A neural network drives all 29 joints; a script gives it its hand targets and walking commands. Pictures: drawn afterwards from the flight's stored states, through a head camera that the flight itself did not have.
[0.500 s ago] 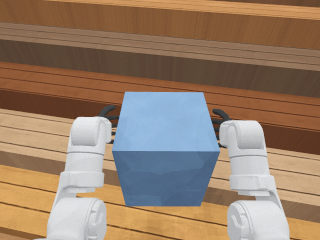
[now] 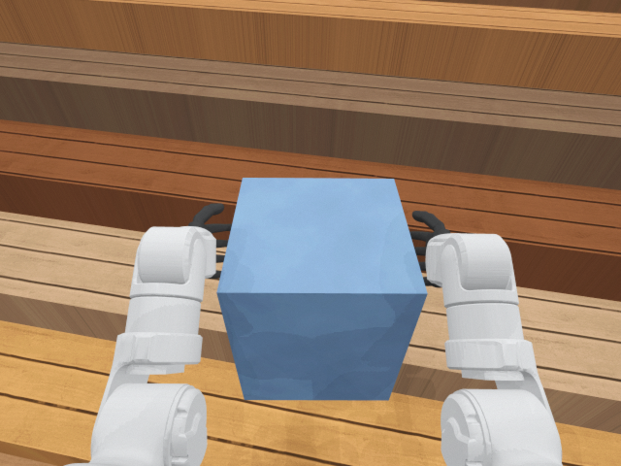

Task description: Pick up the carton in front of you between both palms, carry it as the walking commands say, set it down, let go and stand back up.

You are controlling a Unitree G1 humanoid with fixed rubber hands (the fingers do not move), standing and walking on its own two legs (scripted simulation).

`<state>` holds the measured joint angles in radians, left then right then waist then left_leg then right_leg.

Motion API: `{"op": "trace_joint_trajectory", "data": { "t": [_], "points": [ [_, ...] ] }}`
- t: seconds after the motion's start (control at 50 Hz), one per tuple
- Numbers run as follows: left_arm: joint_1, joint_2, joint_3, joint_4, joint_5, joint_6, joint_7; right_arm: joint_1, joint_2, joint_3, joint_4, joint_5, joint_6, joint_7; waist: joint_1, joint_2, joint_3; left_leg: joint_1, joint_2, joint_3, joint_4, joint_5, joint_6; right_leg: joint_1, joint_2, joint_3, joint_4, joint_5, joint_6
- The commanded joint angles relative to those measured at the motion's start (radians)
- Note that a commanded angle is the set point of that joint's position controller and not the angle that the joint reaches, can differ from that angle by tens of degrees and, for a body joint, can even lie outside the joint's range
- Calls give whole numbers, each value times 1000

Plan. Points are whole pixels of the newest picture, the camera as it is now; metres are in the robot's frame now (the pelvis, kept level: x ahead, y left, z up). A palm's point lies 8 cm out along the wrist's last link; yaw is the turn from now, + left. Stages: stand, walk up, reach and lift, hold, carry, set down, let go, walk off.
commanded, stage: carry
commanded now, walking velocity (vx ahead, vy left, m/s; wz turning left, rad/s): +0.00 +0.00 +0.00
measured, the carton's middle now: (317, 291) +0.36 +0.00 +0.05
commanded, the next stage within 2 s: none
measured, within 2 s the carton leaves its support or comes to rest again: neither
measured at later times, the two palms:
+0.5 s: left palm (208, 179) +0.43 +0.15 +0.18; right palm (435, 187) +0.43 -0.15 +0.18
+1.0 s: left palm (236, 110) +0.64 +0.14 +0.18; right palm (411, 114) +0.63 -0.16 +0.18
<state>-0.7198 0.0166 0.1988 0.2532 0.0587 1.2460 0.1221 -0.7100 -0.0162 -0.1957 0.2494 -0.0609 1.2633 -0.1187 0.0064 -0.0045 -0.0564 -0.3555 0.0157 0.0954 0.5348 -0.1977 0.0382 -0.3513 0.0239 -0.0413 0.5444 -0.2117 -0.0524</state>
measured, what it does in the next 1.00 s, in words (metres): climbs: right foot 0.18 m higher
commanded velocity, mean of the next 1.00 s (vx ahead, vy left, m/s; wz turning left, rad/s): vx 0.47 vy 0.00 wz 0.00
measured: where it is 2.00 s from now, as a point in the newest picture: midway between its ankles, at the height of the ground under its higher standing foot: (304, 212)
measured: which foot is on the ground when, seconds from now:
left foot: down 0.00-0.98, up 1.00-1.00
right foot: down 0.00-0.70, up 0.72-0.96, down 0.98-1.00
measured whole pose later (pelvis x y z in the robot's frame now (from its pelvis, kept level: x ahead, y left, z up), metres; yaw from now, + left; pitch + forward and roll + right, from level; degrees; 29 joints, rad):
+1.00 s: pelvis +0.25 +0.00 +0.04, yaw -1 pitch +4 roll -5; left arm -0.90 -0.04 0.26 0.10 0.11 1.35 0.15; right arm -0.83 -0.04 -0.33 0.07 -0.01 1.36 -0.15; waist 0.02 0.03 0.06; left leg -0.06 0.09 0.03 0.47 -0.18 0.07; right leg -0.92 0.05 -0.21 1.30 -0.47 -0.15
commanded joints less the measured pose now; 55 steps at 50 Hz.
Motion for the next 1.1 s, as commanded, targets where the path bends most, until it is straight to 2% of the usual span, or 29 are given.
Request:
{"op": "trace_joint_trajectory", "data": {
  "t": [0.0,0.06,0.18,0.3,0.34,0.38,0.44,0.5,0.56,0.6,0.64,0.66,0.68,0.7,0.72,0.76,0.78,0.82,0.84,0.86,0.88,0.9,0.92,0.94,0.96,0.98,1.0,1.02,1.08],
  "points": [
    [-749,-1141,-525,-131,-439,-29,-232,-796,1129,524,-165,439,-50,216,1,1,-426,158,115,-120,-69,52,79,141,-134,128,-73,128,-90],
    [-749,-1141,-526,-131,-439,-28,-233,-796,1129,525,-165,439,-50,216,1,1,-427,159,115,-120,-68,53,79,142,-134,128,-72,132,-90],
    [-849,-1115,-551,-221,-483,-12,-220,-907,1102,547,-256,473,-35,199,11,-13,-379,71,72,-106,-53,-299,121,49,-110,167,-108,-300,-142],
    [-887,-1022,-516,-229,-493,52,-194,-928,1013,507,-247,473,30,171,-4,35,-403,152,118,-197,-88,-304,175,-19,-92,141,-25,-263,-144],
    [-885,-1015,-495,-201,-487,73,-195,-918,1001,484,-214,461,47,173,-8,106,-414,224,173,-278,-146,-293,198,-54,-60,83,52,-162,-120],
    [-883,-1012,-471,-157,-476,86,-199,-915,1003,466,-177,449,59,176,-6,86,-423,263,191,-281,-132,-191,204,-48,-63,75,56,-96,-110],
    [-882,-1029,-441,-96,-460,89,-208,-936,1030,455,-133,440,64,179,21,-32,-422,193,112,-120,17,75,159,114,-102,131,-49,81,-125],
    [-895,-1036,-418,-64,-455,80,-212,-978,1039,436,-117,449,66,181,58,-193,-427,-56,32,-14,225,-68,89,396,-227,324,-143,359,-200],
    [-985,-1068,-438,-132,-476,80,-206,-1014,1051,417,-119,450,66,179,82,-152,-393,-301,-4,10,304,-198,61,572,-319,404,-156,656,-272],
    [-1045,-1089,-464,-193,-498,84,-199,-1005,1057,405,-123,444,70,174,51,-116,-426,-187,-22,1,214,-184,74,527,-285,273,-111,934,-236],
    [-1052,-1117,-475,-210,-506,87,-190,-985,1041,384,-126,434,74,165,-74,-57,-497,146,-39,15,-126,14,92,392,-192,65,97,1233,-170],
    [-1096,-1132,-487,-240,-510,89,-186,-968,1033,382,-141,424,71,161,-147,19,-547,398,-6,-74,-271,181,129,234,-134,19,347,1102,-114],
    [-1076,-1132,-479,-219,-507,94,-184,-921,1022,376,-141,415,70,160,-173,187,-508,671,65,-165,-298,633,162,-111,-68,-36,559,545,-65],
    [-1007,-1123,-463,-174,-492,102,-181,-896,993,377,-140,418,75,163,-103,413,-526,992,262,-334,-54,1497,264,-543,42,-97,955,-290,-1],
    [-964,-1092,-434,-147,-460,105,-174,-922,1007,397,-144,429,80,171,-160,318,-612,1095,353,-428,-22,1460,384,-719,52,-1,1336,-415,4],
    [-945,-1045,-401,-154,-393,109,-158,-1025,1061,433,-235,482,79,193,-185,73,-547,1107,351,-469,-74,869,324,-1046,52,142,1737,-536,-60],
    [-929,-1025,-383,-142,-361,110,-149,-1102,1080,459,-281,507,76,202,-175,28,-447,1102,334,-466,-82,769,273,-1209,55,136,1791,-582,-76],
    [-872,-975,-368,-120,-303,103,-134,-1171,1098,496,-325,554,69,222,-107,-31,-364,897,287,-370,-141,537,178,-1164,17,77,1681,-548,-87],
    [-853,-948,-365,-119,-278,96,-128,-1195,1111,507,-344,576,65,233,-52,-34,-331,688,221,-261,-236,346,125,-986,-22,-29,1426,-470,-72],
    [-854,-942,-366,-136,-255,89,-121,-1209,1114,505,-355,597,63,242,-13,13,-312,458,215,-230,-376,315,128,-779,-65,-77,1265,-400,-65],
    [-864,-943,-377,-144,-249,87,-116,-1236,1126,514,-352,609,64,251,1,34,-240,210,176,-117,-497,474,149,-510,-46,-156,951,-412,-64],
    [-888,-956,-392,-176,-251,87,-109,-1220,1141,502,-347,603,69,256,7,79,-305,89,143,-40,-407,1156,173,-204,47,-253,831,-410,-65],
    [-905,-997,-423,-198,-275,91,-108,-1197,1119,492,-347,594,69,255,54,293,-444,151,190,0,-266,1685,176,-33,99,-288,807,-292,-96],
    [-948,-1035,-477,-242,-316,90,-111,-1180,1100,488,-350,563,67,251,163,360,-614,268,251,-10,-24,2040,157,95,106,-256,727,-241,-116],
    [-966,-1054,-513,-274,-355,82,-118,-1152,1089,486,-369,532,69,246,246,261,-749,288,215,-28,280,2048,108,290,145,-171,470,-153,-123],
    [-962,-1084,-557,-313,-391,63,-130,-1132,1062,489,-379,501,65,241,251,13,-812,80,60,-113,723,1094,30,504,-31,256,140,21,-246],
    [-913,-1108,-594,-338,-431,39,-146,-1040,1041,473,-377,464,66,238,206,-363,-862,-186,-241,-230,1310,-3,-41,581,-278,882,-102,611,-419],
    [-934,-1139,-605,-372,-480,42,-162,-990,1013,473,-355,427,59,223,148,-171,-926,-265,-185,-377,1566,-28,11,614,-302,872,-25,572,-420],
    [-1130,-1223,-710,-485,-617,26,-210,-908,918,402,-349,306,36,194,66,46,-611,-536,-68,-296,1476,-58,69,450,-234,647,-26,101,-269]
  ]
}}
